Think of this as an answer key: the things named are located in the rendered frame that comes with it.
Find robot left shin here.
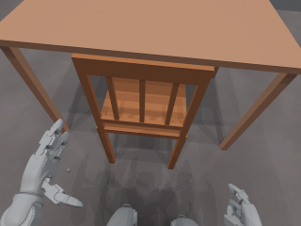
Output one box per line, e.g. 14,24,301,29
122,204,132,208

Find left robot thigh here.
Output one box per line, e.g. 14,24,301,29
106,207,137,226

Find table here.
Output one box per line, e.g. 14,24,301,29
0,0,301,151

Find left robot hand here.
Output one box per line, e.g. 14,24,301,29
20,119,84,208

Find right robot hand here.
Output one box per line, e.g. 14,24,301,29
224,184,262,226

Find left robot forearm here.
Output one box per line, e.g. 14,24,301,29
0,192,45,226

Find chair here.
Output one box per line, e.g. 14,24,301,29
71,53,214,170

